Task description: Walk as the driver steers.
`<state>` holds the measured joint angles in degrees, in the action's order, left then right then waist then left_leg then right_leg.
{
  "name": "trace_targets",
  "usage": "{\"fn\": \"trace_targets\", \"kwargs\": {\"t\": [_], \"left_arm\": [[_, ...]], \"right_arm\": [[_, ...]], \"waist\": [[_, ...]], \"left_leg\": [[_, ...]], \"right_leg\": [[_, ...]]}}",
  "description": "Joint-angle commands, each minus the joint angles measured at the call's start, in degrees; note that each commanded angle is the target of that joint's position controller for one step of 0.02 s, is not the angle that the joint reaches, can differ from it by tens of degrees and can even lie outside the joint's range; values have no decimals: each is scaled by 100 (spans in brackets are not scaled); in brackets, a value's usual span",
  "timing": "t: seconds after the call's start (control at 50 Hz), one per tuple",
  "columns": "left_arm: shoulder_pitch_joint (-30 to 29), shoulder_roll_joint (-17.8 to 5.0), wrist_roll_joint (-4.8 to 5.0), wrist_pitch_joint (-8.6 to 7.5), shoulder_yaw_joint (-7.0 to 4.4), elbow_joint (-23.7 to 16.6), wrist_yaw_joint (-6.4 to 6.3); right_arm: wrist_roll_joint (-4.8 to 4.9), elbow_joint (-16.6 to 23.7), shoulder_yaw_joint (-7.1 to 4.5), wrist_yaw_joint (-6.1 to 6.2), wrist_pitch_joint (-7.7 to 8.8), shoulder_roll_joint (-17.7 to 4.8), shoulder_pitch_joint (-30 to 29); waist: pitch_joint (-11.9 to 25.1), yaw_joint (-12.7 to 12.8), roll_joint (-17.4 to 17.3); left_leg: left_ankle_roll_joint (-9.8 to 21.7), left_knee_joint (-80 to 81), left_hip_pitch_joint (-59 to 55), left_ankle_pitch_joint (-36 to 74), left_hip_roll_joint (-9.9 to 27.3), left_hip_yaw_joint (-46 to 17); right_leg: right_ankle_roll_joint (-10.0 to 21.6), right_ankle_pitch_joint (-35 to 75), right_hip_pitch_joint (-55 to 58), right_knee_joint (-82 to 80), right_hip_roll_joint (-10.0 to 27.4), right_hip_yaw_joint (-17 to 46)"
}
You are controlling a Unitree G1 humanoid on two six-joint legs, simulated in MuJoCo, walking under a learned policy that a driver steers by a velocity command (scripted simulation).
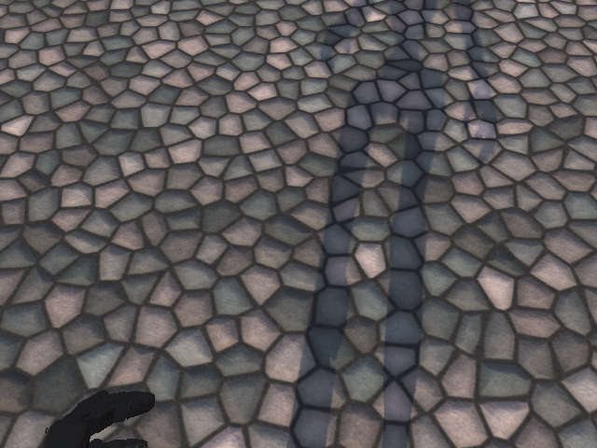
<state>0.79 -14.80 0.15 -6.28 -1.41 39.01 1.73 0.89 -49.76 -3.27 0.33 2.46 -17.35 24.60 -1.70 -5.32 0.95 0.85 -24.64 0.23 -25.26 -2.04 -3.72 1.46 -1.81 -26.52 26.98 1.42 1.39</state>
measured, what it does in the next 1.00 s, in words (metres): walks ahead, turning left: left foot, then right foot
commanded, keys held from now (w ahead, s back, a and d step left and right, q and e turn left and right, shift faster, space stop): w+q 0.94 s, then w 0.06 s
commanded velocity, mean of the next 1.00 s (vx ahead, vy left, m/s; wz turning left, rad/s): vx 0.50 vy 0.00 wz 0.54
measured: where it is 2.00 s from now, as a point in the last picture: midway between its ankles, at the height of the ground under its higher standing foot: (101, 275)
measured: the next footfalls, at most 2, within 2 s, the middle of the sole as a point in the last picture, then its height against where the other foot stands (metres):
left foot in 0.52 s outside the picture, level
right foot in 1.00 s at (229, 335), level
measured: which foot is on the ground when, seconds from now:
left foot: down 0.00-0.00, up 0.02-0.50, down 0.52-1.00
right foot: down 0.00-0.50, up 0.52-0.98, down 1.00-1.00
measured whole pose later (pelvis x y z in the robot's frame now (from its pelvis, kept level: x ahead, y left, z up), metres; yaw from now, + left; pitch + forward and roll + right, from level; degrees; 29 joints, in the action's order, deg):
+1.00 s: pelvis +0.53 +0.14 +0.00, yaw +34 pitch +2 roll +0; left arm 0.4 -16.4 0.0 -6.9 -2.4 39.6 2.0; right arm 1.3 -42.8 -4.6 1.3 1.5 -17.5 23.1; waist -0.7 -5.0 2.3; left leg 3.5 -26.2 1.8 -25.2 -6.1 -12.6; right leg -0.3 -0.2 -26.8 25.7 -0.6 3.3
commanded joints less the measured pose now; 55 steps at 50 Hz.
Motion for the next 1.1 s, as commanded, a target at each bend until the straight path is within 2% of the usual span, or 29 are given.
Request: {"fn": "trace_targets", "kwargs": {"t": [0.02,0.04,0.06,0.1,0.12,0.2,0.32,0.42,0.46,0.48,0.5,0.52,0.54,0.56,0.58,0.6,0.62,0.64,0.7,0.82,0.9,0.96,0.98,1.0,1.02,1.04,1.06,1.08,1.1], "left_arm": [[2290,-1855,-96,28,-616,222,-89],[2219,-1218,-53,47,-469,155,-82],[1882,-899,-26,52,-372,131,-104],[1292,-586,-53,52,-278,166,-92],[1139,-612,-99,23,-281,195,-102],[985,-727,-62,-85,-373,369,-119],[1200,-1053,-33,4,-477,571,-198],[1522,-1286,121,182,-569,765,-206],[1460,-1457,181,260,-621,756,-227],[1405,-1519,215,307,-639,738,-235],[1325,-1451,229,343,-604,706,-247],[1448,-1169,57,317,-487,611,-266],[1947,-348,-145,168,-219,255,-195],[1287,-857,77,-34,-285,217,-129],[796,-1123,272,-138,-355,53,-97],[791,-1030,195,-194,-326,72,-136],[824,-1025,16,-188,-351,157,-185],[975,-1051,-28,-138,-375,167,-181],[998,-881,-103,23,-360,164,-173],[-222,-557,-55,28,-219,-202,-105],[-608,-710,14,-59,-256,-374,-6],[-312,-876,27,-128,-332,-324,25],[73,-927,8,-156,-377,-215,11],[657,-1085,-53,-187,-463,-73,-19],[1513,-1351,-140,-189,-524,2,-57],[2095,-1758,-137,-107,-655,301,-17],[2076,-1223,57,-91,-537,297,30],[1770,-896,70,-63,-442,239,9],[1444,-829,-12,-21,-391,187,-3]], "right_arm": [[11,696,122,11,158,111,457],[148,574,-12,16,189,-507,253],[211,695,-123,19,181,-826,-285],[78,773,-156,42,119,-701,-740],[94,806,-164,17,58,-572,-594],[74,961,-130,-11,-145,-281,-784],[45,1297,-50,-206,-78,-138,-1725],[40,1666,-72,-338,-102,-242,-2359],[17,1706,-169,-351,-139,-421,-2136],[20,1613,-273,-339,-164,-591,-1648],[44,1364,-448,-285,-188,-860,-731],[79,1124,-650,-164,-254,-1351,214],[115,1218,-689,-150,-179,-1950,-122],[75,1414,-522,-202,-64,-1396,-52],[21,1350,-421,-227,38,-1090,-255],[23,1362,-374,-224,88,-961,-562],[11,1413,-310,-209,89,-761,-928],[-74,1503,-276,-176,105,-710,-1115],[-46,1488,-290,-93,141,-766,-1111],[26,1229,-337,67,83,-923,-581],[72,1042,-337,92,25,-882,-259],[46,1002,-346,128,-41,-860,-301],[35,998,-325,123,-57,-790,-359],[7,1012,-249,99,-51,-591,-374],[-92,1106,-128,84,-41,-330,-326],[95,1117,-24,69,13,35,610],[153,986,-86,90,41,-502,509],[135,1071,-173,84,45,-818,-235],[65,1181,-163,97,52,-787,-675]], "waist": [[2358,915,1703],[2086,1108,1193],[1260,1128,788],[433,868,315],[350,652,628],[-3,507,337],[-228,811,140],[-395,915,153],[-111,669,324],[207,357,364],[678,-161,245],[1192,-500,-404],[1705,304,-1842],[2126,-152,-1004],[1269,-169,-707],[862,92,-288],[547,320,-107],[510,523,-384],[396,628,-283],[57,193,-482],[10,77,-563],[77,265,-798],[216,458,-863],[641,735,-780],[1498,1072,-269],[2149,727,1685],[1773,879,1194],[957,1024,626],[541,933,227]], "left_leg": [[88,-3998,3545,-699,-154,34],[68,-4723,4136,-807,158,-499],[84,-4846,4383,-291,385,-429],[45,-4429,4053,463,739,-295],[6,-4316,3748,701,881,-312],[-122,-3795,3768,1130,1014,-230],[-65,-1955,3660,2604,915,181],[222,-1237,3716,2140,746,516],[446,-1184,3135,1553,407,829],[594,-1124,2453,1362,159,991],[800,-792,1160,1651,-127,1067],[1127,-669,-599,1681,419,-16],[2224,42,-2204,405,1803,-3374],[2255,861,-2277,-339,2088,-4314],[1962,975,-1698,112,1971,-3530],[1770,926,-916,744,1738,-2889],[1603,965,-196,1445,1487,-2295],[1622,1041,292,2034,1395,-2077],[1639,1225,912,2895,1160,-1533],[1200,1179,1298,2355,718,-1088],[1099,764,860,2066,916,-1587],[995,281,436,2401,1100,-1953],[916,1,421,2833,1030,-1911],[755,-725,541,3304,729,-1676],[548,-2237,1247,2511,402,-1294],[83,-4126,3382,-444,-487,-662],[52,-4829,4148,-739,-144,-885],[53,-4974,4352,-229,58,-825],[51,-4850,4217,142,252,-584]], "right_leg": [[1369,-1209,5068,-409,2354,3477],[1298,-2145,4777,-830,2244,3840],[1048,-2071,4088,-937,2057,2887],[804,-989,2794,-1288,1536,1664],[827,-709,2401,-1459,1508,1325],[968,29,1908,-1932,1466,413],[824,460,2185,-2033,1317,-719],[637,1043,3036,-1650,1561,-1073],[515,2798,3240,-916,1558,-1258],[438,3589,3189,-133,1486,-1369],[259,3676,2733,1066,1270,-1552],[-30,1834,1287,2861,1011,-1567],[-359,-3204,-1220,4750,-182,-888],[-257,-3268,-1810,5253,-166,325],[-112,-2664,-2214,5104,72,301],[-53,-2166,-1952,4612,316,317],[-85,-1843,-1555,4113,484,316],[-134,-1632,-1142,3894,576,387],[-383,-1282,-821,3214,508,240],[-563,654,-510,851,52,158],[-422,671,-339,196,-93,322],[-211,-2,-24,24,-115,317],[-78,-23,483,-147,-160,169],[136,81,1452,-246,-37,173],[517,-101,2966,-36,846,1074],[1539,-1337,4834,-516,2018,3768],[1466,-2792,4676,-976,2105,4467],[1221,-2774,3952,-1088,1858,3611],[1084,-2151,3246,-1167,1627,2930]]}}
Keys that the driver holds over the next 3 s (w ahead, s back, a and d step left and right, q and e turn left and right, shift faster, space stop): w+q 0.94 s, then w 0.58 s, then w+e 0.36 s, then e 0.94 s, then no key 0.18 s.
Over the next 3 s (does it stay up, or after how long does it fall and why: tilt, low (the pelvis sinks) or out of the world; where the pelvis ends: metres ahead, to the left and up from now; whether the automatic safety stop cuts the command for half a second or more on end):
stays up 1.06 0.53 0.01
